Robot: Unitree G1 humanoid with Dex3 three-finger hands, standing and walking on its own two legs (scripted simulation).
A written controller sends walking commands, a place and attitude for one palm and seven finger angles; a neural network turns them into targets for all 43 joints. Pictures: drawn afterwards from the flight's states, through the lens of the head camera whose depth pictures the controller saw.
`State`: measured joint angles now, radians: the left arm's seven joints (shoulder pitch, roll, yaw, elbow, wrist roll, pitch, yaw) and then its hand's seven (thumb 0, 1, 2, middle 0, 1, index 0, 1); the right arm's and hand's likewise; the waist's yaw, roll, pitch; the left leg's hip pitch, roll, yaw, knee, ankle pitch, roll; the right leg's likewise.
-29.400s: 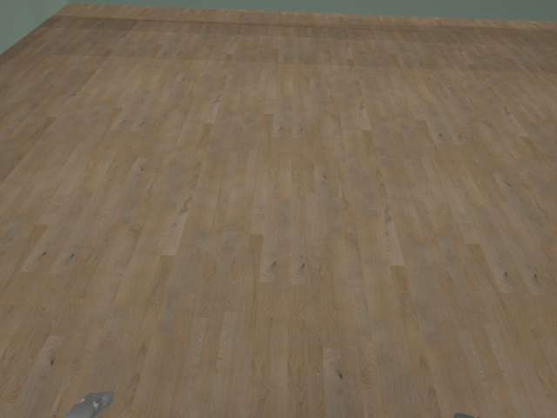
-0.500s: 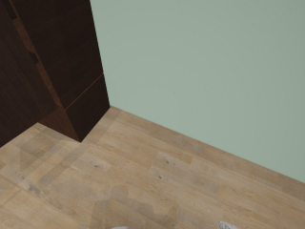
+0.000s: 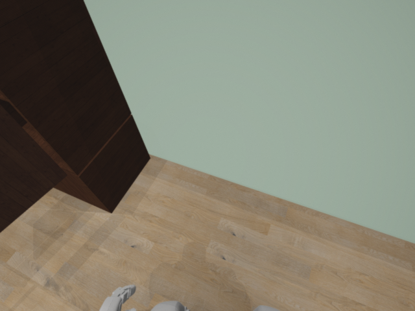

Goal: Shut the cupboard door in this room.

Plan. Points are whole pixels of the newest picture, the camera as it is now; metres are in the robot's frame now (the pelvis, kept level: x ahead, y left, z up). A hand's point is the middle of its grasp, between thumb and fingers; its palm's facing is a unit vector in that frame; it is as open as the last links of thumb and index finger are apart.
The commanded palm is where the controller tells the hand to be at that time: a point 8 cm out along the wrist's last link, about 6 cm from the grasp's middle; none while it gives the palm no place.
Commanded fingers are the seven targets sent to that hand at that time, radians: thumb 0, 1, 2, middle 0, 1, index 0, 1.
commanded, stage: turn to face it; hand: left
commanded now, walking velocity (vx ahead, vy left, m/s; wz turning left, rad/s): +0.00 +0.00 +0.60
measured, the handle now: out of the picture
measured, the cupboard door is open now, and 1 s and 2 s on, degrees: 79 79 79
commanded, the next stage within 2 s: take the last steps up to it in 1.34 s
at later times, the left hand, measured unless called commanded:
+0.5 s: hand out of the picture -0.04 +0.28 -0.18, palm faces +0.32 -0.92 -0.22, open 7.4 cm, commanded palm none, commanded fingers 0.00 0.90 0.90 -0.20 -0.30 -0.20 -0.30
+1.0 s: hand out of the picture +0.02 +0.27 -0.14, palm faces +0.51 -0.82 -0.28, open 7.4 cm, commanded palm none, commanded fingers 0.00 0.90 0.90 -0.20 -0.30 -0.20 -0.30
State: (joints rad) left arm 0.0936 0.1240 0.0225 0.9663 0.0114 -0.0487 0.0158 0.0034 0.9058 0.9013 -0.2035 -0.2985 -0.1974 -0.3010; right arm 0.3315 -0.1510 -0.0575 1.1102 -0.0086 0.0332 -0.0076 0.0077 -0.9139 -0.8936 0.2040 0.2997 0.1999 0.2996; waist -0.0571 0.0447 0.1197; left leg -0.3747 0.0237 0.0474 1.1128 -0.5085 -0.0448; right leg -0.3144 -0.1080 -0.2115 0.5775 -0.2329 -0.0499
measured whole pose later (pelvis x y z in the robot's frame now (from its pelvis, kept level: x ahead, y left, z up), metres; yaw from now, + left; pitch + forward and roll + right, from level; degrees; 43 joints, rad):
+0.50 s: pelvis -0.02 +0.06 +0.00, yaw +17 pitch +0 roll -3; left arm 0.19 0.28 0.09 0.98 0.02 0.08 0.00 0.01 0.91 0.90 -0.20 -0.30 -0.20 -0.30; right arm 0.14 -0.22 -0.06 0.91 -0.02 0.02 0.01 0.00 -0.91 -0.89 0.20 0.30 0.20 0.30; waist 0.01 -0.04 0.10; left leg -0.31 0.03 0.07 0.61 -0.30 0.05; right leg -0.48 -0.14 -0.14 1.05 -0.44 0.08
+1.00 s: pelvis -0.01 +0.02 +0.00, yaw +33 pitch +1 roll +0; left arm 0.06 0.20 0.04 0.87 0.00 0.02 0.02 0.01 0.90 0.90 -0.20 -0.30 -0.20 -0.30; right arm 0.24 -0.23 -0.09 0.97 -0.02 0.06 0.00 0.01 -0.91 -0.89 0.21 0.30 0.20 0.30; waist -0.06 0.05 0.08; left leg -0.37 -0.12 -0.18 0.57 -0.23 0.01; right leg -0.26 -0.01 0.00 0.53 -0.29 0.04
